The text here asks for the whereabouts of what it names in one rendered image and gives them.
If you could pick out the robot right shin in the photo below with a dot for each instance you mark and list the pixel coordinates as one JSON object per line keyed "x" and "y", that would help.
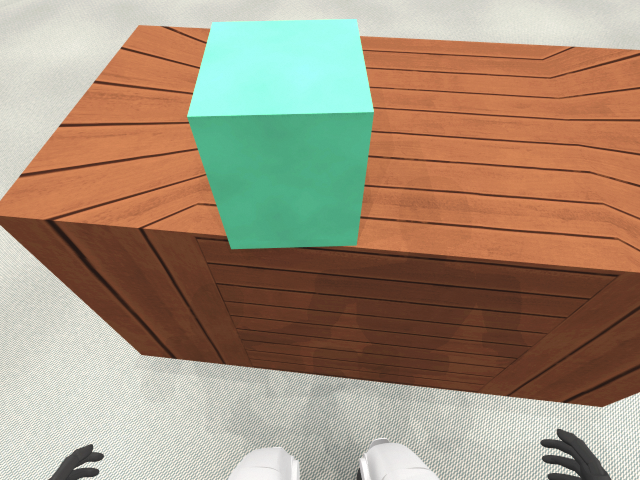
{"x": 379, "y": 441}

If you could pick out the robot right thigh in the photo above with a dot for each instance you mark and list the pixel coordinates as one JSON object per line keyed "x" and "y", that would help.
{"x": 393, "y": 461}

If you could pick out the pedestal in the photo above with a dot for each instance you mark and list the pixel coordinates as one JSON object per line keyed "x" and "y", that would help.
{"x": 498, "y": 249}

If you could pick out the carton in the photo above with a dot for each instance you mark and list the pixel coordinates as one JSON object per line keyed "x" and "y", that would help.
{"x": 282, "y": 117}

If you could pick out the right robot hand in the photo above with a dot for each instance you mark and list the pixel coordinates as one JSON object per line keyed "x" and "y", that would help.
{"x": 586, "y": 464}

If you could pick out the left robot hand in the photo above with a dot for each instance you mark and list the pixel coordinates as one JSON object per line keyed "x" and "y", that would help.
{"x": 77, "y": 458}

